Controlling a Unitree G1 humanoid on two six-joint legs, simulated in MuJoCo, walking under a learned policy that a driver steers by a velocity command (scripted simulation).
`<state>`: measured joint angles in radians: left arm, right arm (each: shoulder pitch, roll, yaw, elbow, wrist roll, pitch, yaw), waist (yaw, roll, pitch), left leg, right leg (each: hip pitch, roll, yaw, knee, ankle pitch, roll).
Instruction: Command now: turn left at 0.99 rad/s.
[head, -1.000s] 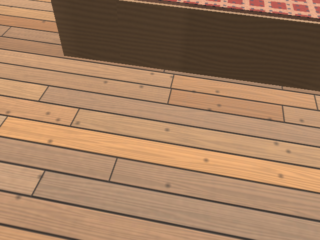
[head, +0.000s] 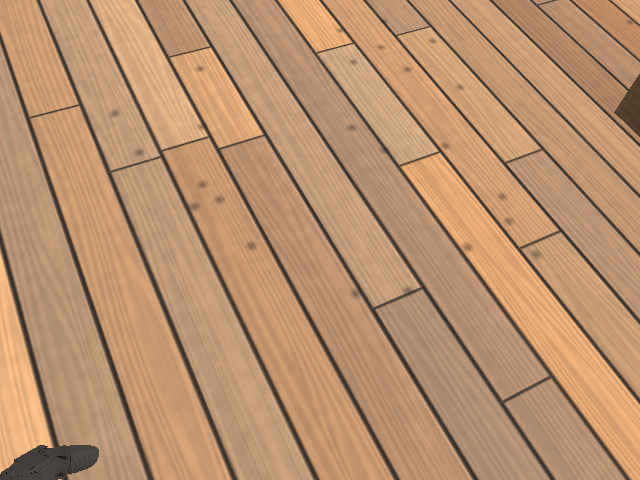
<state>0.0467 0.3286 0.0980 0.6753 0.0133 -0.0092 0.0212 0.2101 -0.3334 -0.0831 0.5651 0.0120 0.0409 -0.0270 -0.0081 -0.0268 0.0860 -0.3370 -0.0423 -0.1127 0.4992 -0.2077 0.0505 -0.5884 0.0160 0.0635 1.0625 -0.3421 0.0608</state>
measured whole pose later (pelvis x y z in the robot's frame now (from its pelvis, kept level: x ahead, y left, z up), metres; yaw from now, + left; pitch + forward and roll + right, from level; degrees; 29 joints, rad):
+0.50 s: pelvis +0.05 -0.04 +0.00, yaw +27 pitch +2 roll +0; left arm 0.12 0.27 0.07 0.70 0.01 0.01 0.03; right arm 0.20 -0.37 -0.09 0.57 0.02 0.06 -0.02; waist 0.02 0.04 0.08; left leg -0.53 0.00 -0.09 1.11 -0.43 -0.10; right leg -0.24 0.00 -0.04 0.42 -0.21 -0.02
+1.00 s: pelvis +0.17 +0.03 -0.01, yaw +12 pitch +1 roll +1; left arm 0.19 0.31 0.07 0.70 -0.04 -0.01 -0.05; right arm 0.43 -0.29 -0.07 0.74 -0.01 -0.09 -0.02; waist -0.06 -0.02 0.00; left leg 0.17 0.03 0.22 0.20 -0.38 -0.05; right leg -0.83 -0.11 0.01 1.02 0.00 0.02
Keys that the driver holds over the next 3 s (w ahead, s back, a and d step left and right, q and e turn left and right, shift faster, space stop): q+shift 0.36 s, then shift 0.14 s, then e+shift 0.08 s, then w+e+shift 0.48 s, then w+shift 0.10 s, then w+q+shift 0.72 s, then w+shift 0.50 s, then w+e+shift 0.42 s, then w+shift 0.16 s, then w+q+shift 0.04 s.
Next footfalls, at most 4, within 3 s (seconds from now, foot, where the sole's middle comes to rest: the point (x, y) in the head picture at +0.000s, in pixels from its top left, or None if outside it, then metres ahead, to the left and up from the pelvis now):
0.28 right None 0.14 -0.12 -0.78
0.66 left None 0.02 0.12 -0.78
1.14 right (332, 434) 0.48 -0.06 -0.78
1.64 left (257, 257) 0.91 0.12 -0.78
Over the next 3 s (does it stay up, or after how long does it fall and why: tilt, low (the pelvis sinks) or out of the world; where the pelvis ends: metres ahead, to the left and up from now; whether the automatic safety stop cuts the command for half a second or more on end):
stays up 1.79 0.55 -0.05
